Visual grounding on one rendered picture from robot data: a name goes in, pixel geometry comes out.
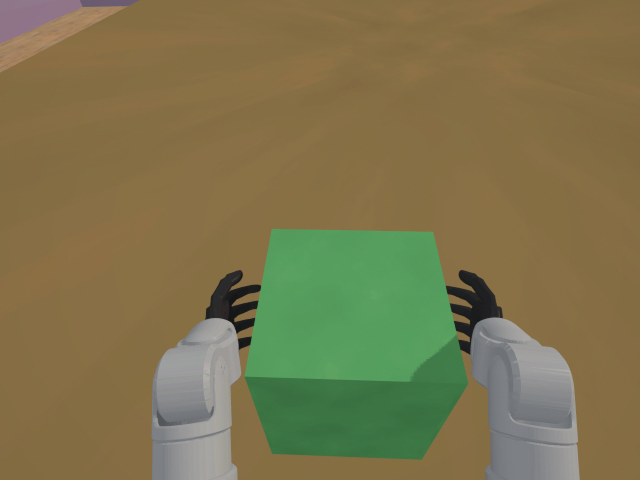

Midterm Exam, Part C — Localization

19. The robot right hand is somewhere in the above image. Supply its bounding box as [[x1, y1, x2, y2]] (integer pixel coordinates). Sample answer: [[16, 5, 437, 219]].
[[446, 270, 503, 354]]

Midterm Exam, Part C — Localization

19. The carton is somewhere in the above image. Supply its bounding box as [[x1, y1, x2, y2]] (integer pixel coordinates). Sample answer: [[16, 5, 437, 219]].
[[244, 229, 468, 460]]

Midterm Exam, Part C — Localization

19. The right robot forearm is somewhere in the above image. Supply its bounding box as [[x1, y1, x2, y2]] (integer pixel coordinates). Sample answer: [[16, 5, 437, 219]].
[[470, 318, 580, 480]]

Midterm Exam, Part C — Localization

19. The robot left hand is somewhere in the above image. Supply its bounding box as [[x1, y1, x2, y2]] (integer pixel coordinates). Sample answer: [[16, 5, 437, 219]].
[[205, 270, 261, 350]]

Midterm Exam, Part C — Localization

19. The left robot forearm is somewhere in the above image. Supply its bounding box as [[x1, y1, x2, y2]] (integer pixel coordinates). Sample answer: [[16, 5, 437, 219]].
[[152, 318, 241, 480]]

